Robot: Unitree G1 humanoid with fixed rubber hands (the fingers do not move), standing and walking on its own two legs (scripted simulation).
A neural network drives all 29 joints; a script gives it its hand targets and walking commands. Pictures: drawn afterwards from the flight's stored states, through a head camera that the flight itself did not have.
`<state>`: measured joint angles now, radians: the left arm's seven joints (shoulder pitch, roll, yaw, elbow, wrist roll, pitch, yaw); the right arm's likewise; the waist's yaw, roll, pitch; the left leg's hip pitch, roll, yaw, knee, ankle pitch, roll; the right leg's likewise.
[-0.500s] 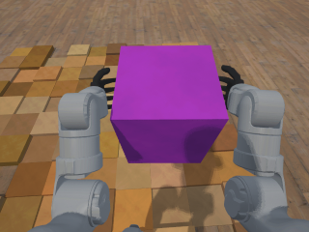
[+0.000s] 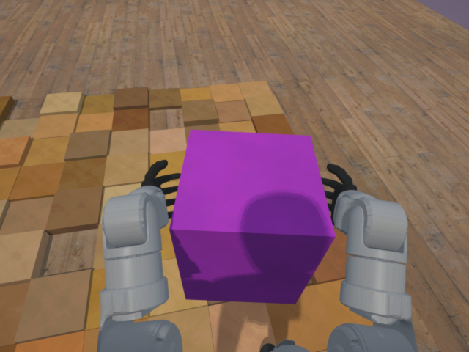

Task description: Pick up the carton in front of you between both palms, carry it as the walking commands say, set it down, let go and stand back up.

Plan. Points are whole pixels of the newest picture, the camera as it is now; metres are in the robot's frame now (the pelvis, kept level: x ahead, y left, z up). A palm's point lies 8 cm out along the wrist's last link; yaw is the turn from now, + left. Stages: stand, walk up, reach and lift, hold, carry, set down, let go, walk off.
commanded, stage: carry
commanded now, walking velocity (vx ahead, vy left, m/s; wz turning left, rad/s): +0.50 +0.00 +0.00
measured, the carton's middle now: (245, 221) +0.35 +0.00 +0.03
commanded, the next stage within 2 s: none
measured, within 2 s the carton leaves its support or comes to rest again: neither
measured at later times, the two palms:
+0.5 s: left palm (165, 107) +0.63 +0.17 +0.08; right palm (293, 104) +0.63 -0.13 +0.09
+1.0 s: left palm (181, 3) +1.05 +0.16 +0.16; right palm (276, 2) +1.07 -0.13 +0.16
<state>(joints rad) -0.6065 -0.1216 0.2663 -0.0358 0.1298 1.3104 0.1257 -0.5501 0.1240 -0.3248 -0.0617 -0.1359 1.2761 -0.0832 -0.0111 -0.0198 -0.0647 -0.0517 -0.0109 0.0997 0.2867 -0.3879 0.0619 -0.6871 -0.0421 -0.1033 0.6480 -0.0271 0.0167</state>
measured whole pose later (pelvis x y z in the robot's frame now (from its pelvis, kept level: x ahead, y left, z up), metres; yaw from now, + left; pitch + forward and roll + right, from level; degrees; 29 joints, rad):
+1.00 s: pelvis +0.66 +0.00 +0.01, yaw +0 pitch +7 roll -1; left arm -0.89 -0.03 0.26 0.06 0.07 1.35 0.16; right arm -0.92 -0.06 -0.33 0.08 -0.03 1.38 -0.14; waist 0.07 0.02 0.02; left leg -0.51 0.03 -0.01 1.10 -0.44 0.01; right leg -0.42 0.00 -0.12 0.52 -0.24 -0.04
